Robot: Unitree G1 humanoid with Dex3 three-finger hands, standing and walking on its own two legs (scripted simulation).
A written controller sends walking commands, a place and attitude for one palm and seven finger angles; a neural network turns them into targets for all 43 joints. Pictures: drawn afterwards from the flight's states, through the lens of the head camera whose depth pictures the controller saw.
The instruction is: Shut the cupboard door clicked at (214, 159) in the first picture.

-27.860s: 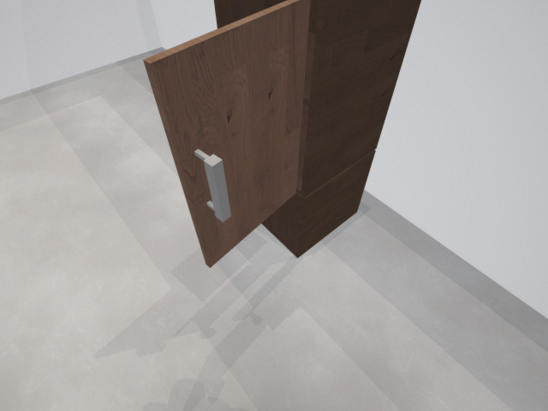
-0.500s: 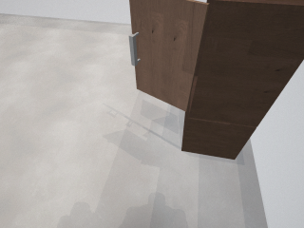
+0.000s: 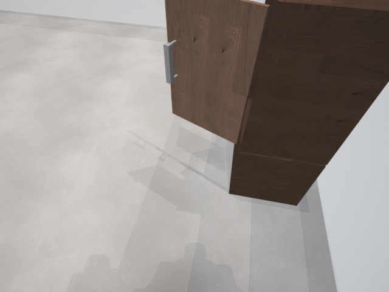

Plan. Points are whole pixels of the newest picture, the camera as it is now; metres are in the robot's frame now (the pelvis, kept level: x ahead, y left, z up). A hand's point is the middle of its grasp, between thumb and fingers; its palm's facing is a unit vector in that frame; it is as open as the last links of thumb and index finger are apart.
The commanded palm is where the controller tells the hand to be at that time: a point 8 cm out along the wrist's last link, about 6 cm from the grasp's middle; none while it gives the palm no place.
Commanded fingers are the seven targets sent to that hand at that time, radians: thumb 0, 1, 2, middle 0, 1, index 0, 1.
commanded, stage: look to check the result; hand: left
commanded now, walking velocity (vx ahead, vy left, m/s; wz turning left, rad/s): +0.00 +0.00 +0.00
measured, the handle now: (172, 62) +0.96 +0.15 -0.04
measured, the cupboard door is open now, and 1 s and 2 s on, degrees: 66 66 66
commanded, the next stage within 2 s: walk to a spot facing it in 0.36 s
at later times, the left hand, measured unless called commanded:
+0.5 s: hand out of the picture +0.07 +0.22 -0.16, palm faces -0.01 -0.95 -0.31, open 7.4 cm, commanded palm none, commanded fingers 0.00 0.90 0.90 -0.20 -0.30 -0.20 -0.30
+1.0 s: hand out of the picture +0.01 +0.22 -0.19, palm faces +0.23 -0.94 -0.25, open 7.4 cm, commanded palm none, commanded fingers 0.00 0.90 0.90 -0.20 -0.30 -0.20 -0.30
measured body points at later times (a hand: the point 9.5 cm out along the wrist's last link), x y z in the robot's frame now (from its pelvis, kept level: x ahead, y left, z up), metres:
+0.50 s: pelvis +0.02 -0.01 +0.00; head +0.03 -0.01 +0.45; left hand +0.07 +0.27 -0.14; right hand +0.08 -0.29 -0.14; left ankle +0.02 +0.12 -0.75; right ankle -0.02 -0.12 -0.75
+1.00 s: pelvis +0.00 +0.01 -0.01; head +0.06 +0.03 +0.43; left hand +0.00 +0.27 -0.17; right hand +0.09 -0.22 -0.16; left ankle +0.03 +0.12 -0.75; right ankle -0.01 -0.13 -0.69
